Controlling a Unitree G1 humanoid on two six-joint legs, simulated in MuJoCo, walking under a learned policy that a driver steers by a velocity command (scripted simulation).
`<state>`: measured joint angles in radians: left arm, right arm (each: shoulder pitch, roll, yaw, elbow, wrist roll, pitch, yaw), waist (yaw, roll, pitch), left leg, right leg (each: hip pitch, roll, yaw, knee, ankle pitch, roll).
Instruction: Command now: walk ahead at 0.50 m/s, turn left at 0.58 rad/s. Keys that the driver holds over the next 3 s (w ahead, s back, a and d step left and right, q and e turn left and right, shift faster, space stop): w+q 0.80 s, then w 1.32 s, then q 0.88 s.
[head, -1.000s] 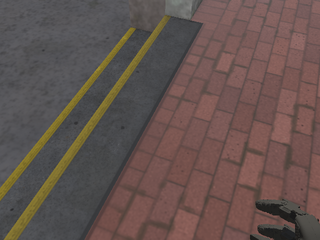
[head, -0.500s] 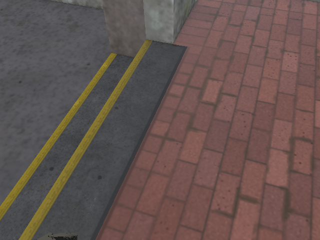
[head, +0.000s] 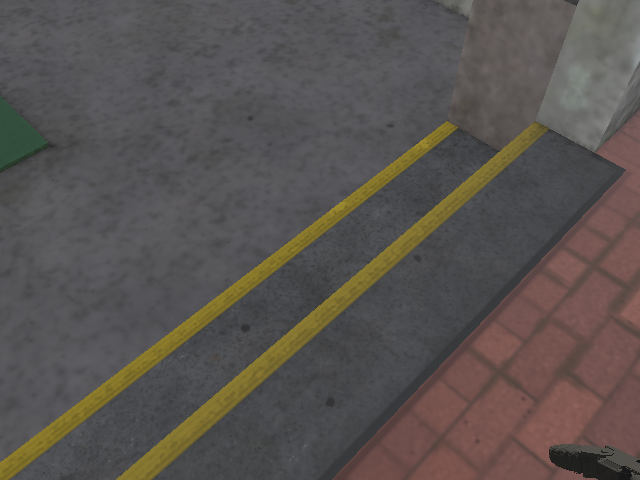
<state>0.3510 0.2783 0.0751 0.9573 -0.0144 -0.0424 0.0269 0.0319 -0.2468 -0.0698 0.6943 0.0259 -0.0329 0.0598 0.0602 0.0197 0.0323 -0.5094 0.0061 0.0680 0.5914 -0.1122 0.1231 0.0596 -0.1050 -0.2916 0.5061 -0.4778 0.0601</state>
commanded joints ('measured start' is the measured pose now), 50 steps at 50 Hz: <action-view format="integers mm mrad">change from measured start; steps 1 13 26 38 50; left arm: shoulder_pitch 29 -293 39 -107 88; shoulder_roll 27 67 238 143 129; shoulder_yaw -16 1 53 30 2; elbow -146 -244 -200 -165 -154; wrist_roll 41 29 23 25 -20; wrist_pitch -43 -63 -84 -66 -69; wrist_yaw -7 -14 -44 -32 -47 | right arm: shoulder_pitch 332 244 468 181 465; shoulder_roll -349 -165 -71 -71 -227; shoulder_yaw -111 -51 -8 -21 -56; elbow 25 -16 -64 -134 -113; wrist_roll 6 -11 16 -11 -6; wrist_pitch -1 -33 -10 28 -4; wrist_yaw -33 -69 -85 -58 -31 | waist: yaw -97 -80 -4 -29 -134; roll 231 34 -356 -84 268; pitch -292 -35 -383 -9 -321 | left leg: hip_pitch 897 256 -220 -199 678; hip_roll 285 88 -91 100 361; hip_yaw -698 -312 -260 -172 -799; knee -157 -364 657 315 -228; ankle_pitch -129 180 -518 48 36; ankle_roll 284 136 -79 -90 287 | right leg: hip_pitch -751 -679 293 -181 -818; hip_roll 91 26 -351 -151 97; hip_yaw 146 340 1101 324 391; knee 822 265 -164 -291 949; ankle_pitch -83 468 54 560 -136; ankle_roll -19 0 -355 -234 -113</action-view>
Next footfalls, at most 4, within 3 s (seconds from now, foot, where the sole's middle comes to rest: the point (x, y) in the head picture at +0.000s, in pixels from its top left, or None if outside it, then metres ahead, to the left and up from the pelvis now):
0.48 right None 0.46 -0.07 -0.75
0.94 left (231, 442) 0.52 0.24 -0.75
1.62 right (291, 295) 1.00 0.17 -0.93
2.24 left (172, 271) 1.18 0.58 -1.11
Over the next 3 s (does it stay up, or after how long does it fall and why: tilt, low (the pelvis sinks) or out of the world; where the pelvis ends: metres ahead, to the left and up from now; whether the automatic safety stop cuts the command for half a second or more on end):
stays up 1.24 0.52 -0.35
